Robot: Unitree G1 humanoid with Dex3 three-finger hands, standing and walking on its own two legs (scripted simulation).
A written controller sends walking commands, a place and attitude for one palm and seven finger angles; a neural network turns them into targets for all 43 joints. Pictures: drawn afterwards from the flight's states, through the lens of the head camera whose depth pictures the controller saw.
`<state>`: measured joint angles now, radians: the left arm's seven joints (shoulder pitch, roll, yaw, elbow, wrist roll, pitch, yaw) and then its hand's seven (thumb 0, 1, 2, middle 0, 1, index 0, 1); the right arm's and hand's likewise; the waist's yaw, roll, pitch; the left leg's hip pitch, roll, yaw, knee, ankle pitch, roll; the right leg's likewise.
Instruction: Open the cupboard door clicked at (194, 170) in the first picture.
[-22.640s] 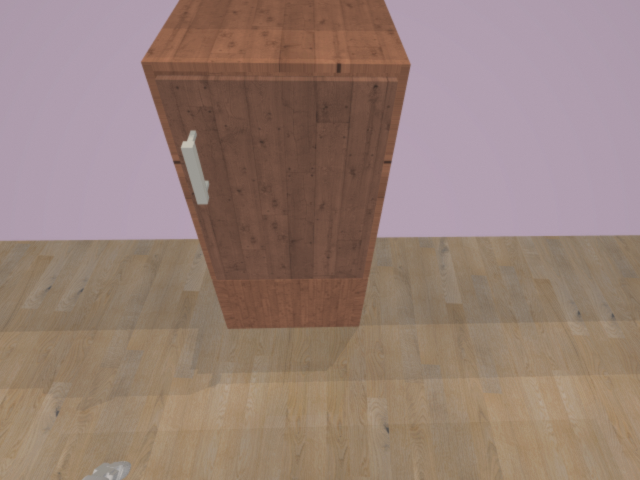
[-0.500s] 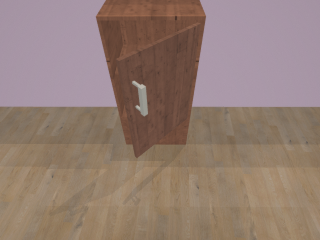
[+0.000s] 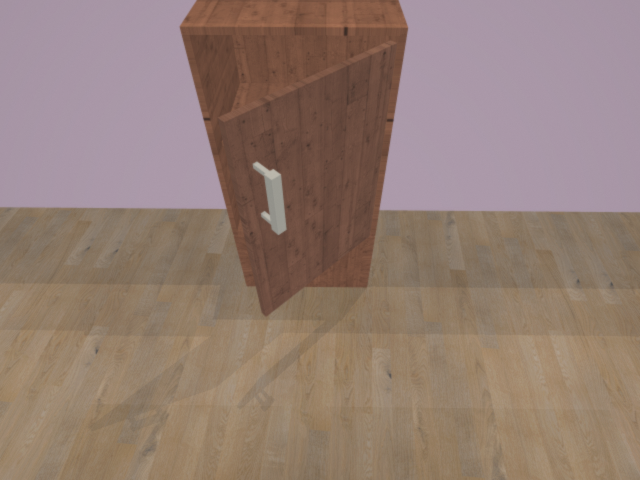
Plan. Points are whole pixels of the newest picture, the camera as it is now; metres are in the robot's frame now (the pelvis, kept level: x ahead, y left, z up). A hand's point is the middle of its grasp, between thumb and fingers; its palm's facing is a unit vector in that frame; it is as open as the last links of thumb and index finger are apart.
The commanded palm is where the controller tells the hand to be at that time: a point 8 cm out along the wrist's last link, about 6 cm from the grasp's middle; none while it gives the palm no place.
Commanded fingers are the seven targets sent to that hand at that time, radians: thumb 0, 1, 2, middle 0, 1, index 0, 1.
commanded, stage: look to check the result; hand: left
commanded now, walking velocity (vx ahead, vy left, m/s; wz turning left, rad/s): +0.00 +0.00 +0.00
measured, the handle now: (269, 198) +0.59 +0.13 -0.02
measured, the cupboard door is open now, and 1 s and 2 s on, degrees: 44 44 44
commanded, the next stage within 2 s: walk to a spot facing it in 0.28 s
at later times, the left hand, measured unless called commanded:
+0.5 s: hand out of the picture +0.00 +0.17 -0.18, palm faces +0.04 -0.98 -0.19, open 7.4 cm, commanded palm none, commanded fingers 0.00 0.90 0.90 -0.20 -0.30 -0.20 -0.30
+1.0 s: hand out of the picture +0.12 +0.21 -0.17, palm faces -0.19 -0.95 -0.24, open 7.4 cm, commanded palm none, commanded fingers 0.00 0.90 0.90 -0.20 -0.30 -0.20 -0.30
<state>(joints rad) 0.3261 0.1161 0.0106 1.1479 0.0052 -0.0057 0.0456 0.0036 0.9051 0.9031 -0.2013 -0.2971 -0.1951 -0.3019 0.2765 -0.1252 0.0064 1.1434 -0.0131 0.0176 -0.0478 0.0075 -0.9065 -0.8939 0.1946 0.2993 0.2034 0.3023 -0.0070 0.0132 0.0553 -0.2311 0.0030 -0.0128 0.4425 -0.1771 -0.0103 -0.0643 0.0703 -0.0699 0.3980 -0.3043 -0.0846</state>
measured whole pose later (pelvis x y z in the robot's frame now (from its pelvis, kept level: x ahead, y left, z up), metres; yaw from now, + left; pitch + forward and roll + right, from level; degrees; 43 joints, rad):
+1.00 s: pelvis +0.00 +0.02 +0.00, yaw -15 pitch +0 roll -1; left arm 0.16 0.24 0.11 0.96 0.03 0.07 -0.02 0.00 0.91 0.90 -0.20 -0.30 -0.19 -0.30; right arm 0.23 -0.17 -0.03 0.99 -0.03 0.01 -0.05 0.01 -0.90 -0.89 0.20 0.30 0.21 0.30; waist 0.01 0.00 0.10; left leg -0.24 0.11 0.22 0.47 -0.23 0.01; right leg -0.47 -0.04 -0.01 1.05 -0.41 0.03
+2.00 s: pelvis -0.03 -0.09 +0.00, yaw -50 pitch +2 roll +2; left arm 0.18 0.22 0.07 0.90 0.02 0.02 0.00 0.00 0.90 0.90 -0.20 -0.30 -0.20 -0.30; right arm 0.18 -0.25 -0.06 0.90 -0.01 0.06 -0.01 0.01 -0.90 -0.89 0.20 0.30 0.20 0.30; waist 0.00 0.01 0.12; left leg -0.48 0.08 0.04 1.08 -0.45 -0.08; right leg -0.28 0.04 0.03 0.54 -0.28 -0.06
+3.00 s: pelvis +0.08 -0.47 +0.00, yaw -80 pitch +1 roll +1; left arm 0.29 0.19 0.05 1.03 0.01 -0.08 0.00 0.00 0.94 0.90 -0.20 -0.30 -0.20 -0.30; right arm 0.17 -0.17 -0.04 0.96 -0.02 -0.01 0.01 0.01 -0.90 -0.89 0.19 0.30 0.20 0.30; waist 0.00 0.01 0.04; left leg -0.63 0.14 0.03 0.93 -0.16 -0.06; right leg -0.07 0.11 -0.04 0.32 -0.27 -0.13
